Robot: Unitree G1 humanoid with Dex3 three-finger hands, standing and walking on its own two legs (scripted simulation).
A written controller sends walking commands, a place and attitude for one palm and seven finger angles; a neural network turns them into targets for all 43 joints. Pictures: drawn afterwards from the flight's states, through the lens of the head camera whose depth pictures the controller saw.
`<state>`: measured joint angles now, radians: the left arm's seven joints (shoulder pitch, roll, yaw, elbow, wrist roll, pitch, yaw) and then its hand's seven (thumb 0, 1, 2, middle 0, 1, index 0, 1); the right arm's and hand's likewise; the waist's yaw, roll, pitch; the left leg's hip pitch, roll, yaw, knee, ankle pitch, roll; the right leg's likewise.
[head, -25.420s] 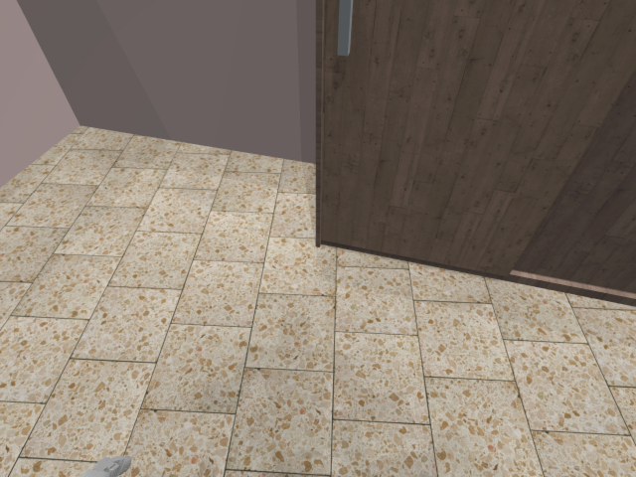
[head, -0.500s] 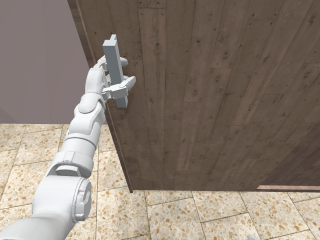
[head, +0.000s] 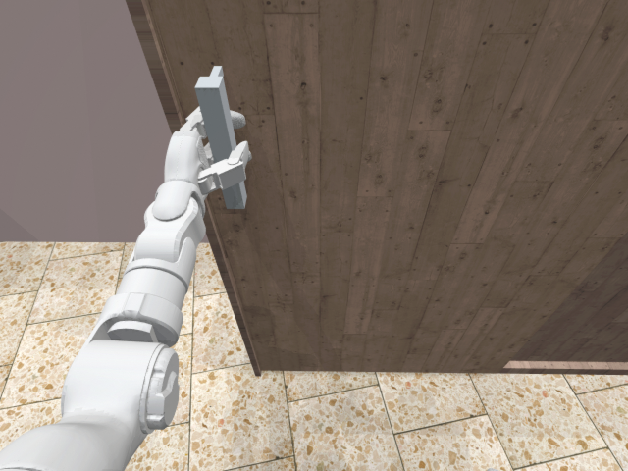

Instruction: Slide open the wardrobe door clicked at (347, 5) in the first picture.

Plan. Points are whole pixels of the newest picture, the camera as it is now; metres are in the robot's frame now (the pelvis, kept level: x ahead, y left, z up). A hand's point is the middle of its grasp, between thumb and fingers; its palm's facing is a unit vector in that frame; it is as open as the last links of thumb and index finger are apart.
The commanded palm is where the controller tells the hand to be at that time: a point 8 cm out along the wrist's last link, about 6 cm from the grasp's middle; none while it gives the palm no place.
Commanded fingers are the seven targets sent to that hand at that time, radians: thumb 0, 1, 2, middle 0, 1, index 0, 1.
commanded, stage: grip the handle and tug to test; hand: left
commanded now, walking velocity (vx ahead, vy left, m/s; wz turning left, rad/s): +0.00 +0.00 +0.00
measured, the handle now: (227, 141) +0.51 +0.12 +0.17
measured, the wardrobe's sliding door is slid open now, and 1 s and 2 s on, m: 0.00 0.00 0.06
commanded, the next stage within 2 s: tug the door sideways, standing still in 0.36 s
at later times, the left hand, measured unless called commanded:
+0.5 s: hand (237, 165) +0.45 +0.10 +0.17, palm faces -0.02 -1.00 +0.01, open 6.2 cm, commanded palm +0.42 +0.15 +0.17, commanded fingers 0.00 0.90 0.90 -0.45 -1.40 -0.45 -1.40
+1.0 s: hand (242, 165) +0.45 +0.09 +0.17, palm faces +0.05 -1.00 -0.04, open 6.2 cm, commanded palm +0.42 +0.09 +0.17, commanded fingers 0.00 0.90 0.90 -0.45 -1.40 -0.45 -1.40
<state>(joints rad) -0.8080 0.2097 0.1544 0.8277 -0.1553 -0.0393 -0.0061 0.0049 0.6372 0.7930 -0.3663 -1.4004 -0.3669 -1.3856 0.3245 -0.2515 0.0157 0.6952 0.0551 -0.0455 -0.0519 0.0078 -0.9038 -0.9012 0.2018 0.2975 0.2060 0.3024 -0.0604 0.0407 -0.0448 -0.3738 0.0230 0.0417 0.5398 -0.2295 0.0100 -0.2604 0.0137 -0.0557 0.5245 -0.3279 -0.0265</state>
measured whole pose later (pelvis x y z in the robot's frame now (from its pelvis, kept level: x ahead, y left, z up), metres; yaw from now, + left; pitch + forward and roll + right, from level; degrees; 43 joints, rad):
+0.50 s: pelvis +0.04 +0.00 +0.01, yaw -2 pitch +3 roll +1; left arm -0.52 0.18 0.17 0.40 -0.17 0.12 -0.01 0.01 0.70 0.73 -0.28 -1.40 -0.30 -1.39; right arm 0.27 -0.25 0.01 0.61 0.06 -0.01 -0.04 0.01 -0.90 -0.90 0.20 0.30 0.20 0.30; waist -0.04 0.04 -0.07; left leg -0.26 0.03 0.08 0.47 -0.26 0.01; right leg -0.17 0.02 -0.02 0.46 -0.34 -0.03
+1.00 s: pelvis +0.03 -0.01 +0.00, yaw +3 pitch +3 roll +0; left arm -0.68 0.11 0.04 0.53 -0.15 0.13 0.09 0.00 0.70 0.80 -0.29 -1.40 -0.25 -1.40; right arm 0.25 -0.23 0.02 0.67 0.04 -0.01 -0.04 0.01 -0.90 -0.90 0.20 0.30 0.21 0.30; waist 0.00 0.05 -0.04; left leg -0.31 -0.01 -0.01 0.51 -0.25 0.00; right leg -0.18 0.00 -0.08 0.49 -0.36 -0.03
